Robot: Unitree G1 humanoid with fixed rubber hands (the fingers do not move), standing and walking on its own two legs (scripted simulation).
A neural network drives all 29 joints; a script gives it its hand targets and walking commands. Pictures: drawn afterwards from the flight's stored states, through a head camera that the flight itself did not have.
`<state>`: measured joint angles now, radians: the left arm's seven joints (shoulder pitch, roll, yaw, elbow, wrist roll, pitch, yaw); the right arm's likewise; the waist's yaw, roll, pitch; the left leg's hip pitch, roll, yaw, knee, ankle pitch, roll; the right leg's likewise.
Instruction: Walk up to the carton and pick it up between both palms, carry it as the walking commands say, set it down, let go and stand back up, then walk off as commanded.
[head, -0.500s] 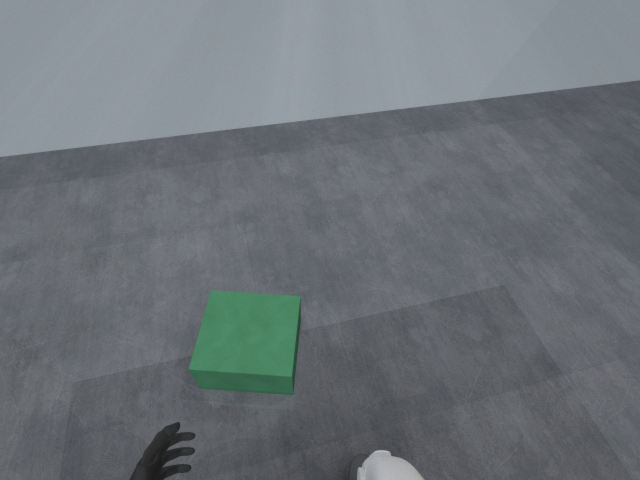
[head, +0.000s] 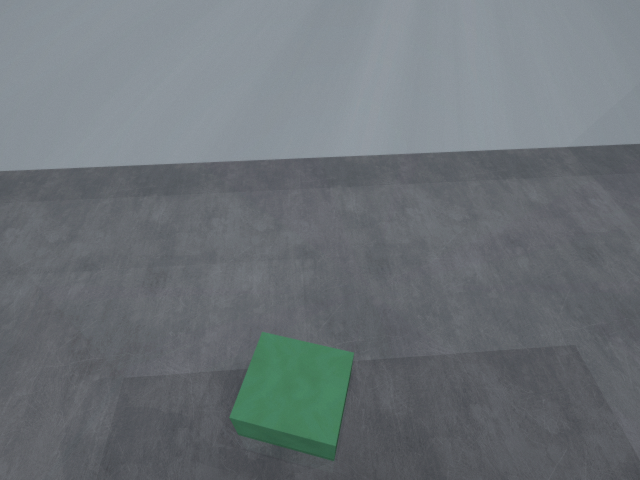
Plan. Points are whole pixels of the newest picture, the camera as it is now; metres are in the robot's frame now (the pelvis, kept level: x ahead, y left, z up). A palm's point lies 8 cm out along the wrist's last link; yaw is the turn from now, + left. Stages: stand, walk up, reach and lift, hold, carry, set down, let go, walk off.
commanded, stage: walk up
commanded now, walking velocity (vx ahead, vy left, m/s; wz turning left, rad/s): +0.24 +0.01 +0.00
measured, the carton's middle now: (296, 393) +0.49 +0.11 -0.70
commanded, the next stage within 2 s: none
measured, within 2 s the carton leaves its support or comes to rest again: neither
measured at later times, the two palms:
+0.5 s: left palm out of the picture +0.15 +0.23 -0.14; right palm out of the picture +0.04 -0.21 -0.16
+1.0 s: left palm out of the picture +0.01 +0.36 -0.11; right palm out of the picture +0.12 -0.18 -0.15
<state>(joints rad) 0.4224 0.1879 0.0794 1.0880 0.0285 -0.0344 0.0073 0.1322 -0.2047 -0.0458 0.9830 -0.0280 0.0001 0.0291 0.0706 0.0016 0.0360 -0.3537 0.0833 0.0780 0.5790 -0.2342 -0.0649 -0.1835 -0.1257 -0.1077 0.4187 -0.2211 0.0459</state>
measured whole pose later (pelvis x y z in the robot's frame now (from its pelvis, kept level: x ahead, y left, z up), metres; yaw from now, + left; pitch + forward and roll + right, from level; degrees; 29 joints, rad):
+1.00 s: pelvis +0.06 +0.08 +0.00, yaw -3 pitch +0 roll +3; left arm 0.37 0.25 0.09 1.07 0.05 0.05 0.06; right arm 0.17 -0.27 -0.05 0.96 -0.03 0.09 0.03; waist 0.05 0.01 0.06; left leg -0.41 0.04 0.00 0.82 -0.37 -0.06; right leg -0.34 -0.15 0.04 0.44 -0.12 0.08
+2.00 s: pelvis +0.03 +0.17 +0.00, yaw -9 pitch +1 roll +0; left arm 0.29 0.14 0.02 1.08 0.02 0.00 0.04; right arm 0.27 -0.19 -0.03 1.08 -0.01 0.01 -0.04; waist -0.01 0.01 0.00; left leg -0.26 0.01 0.09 0.46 -0.21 0.03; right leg -0.18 0.04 0.03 0.45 -0.28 -0.02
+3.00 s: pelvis +0.04 +0.17 -0.01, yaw -16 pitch +0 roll +1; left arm 0.22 0.19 0.03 0.95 0.02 0.00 0.04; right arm 0.28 -0.21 -0.04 1.07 -0.02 0.02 -0.04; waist -0.03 -0.01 0.03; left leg -0.22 0.03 0.21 0.50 -0.28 0.03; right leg -0.23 0.06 0.15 0.58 -0.34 -0.02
